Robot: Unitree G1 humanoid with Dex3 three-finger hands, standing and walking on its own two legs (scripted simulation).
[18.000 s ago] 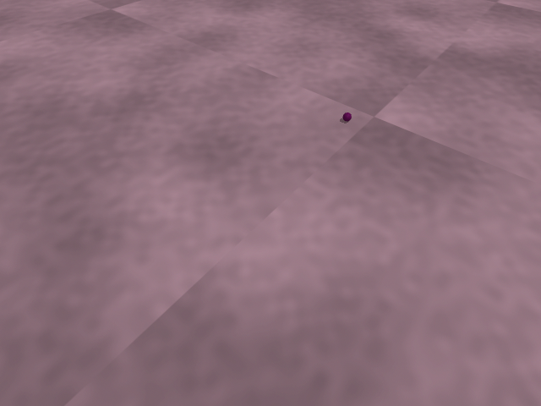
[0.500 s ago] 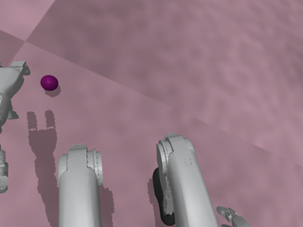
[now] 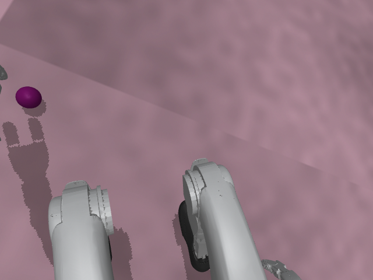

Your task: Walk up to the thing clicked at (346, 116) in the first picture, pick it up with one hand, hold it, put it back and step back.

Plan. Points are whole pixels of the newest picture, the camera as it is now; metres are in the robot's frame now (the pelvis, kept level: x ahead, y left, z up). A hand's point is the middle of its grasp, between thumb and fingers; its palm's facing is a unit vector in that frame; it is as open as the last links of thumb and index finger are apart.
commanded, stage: rise first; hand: left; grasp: from above
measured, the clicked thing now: (29, 97) +0.54 +0.30 -0.31
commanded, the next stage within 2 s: none
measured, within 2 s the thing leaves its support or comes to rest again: neither
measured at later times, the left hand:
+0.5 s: hand out of the picture +0.48 +0.33 -0.18, palm faces -0.45 -0.08 -0.89, open 14.1 cm
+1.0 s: hand out of the picture +0.49 +0.33 -0.20, palm faces -0.45 -0.08 -0.89, open 14.1 cm
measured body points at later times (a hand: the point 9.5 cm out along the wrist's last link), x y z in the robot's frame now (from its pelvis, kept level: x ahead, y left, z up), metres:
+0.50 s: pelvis +0.00 +0.00 -0.01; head +0.26 +0.10 +0.35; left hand +0.50 +0.33 -0.13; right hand +0.04 -0.27 -0.09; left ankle +0.07 +0.13 -0.30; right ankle +0.10 -0.14 -0.30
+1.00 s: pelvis -0.01 +0.01 -0.01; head +0.26 +0.11 +0.34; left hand +0.51 +0.34 -0.15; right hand +0.02 -0.26 -0.08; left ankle +0.07 +0.13 -0.30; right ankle +0.10 -0.14 -0.30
